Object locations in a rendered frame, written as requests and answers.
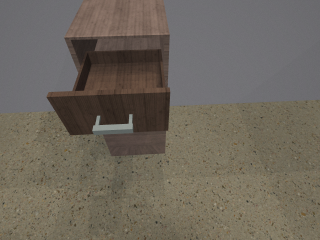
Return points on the handle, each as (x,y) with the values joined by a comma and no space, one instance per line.
(113,128)

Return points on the drawer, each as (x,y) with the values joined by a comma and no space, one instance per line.
(114,84)

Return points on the cabinet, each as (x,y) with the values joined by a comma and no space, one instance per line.
(117,25)

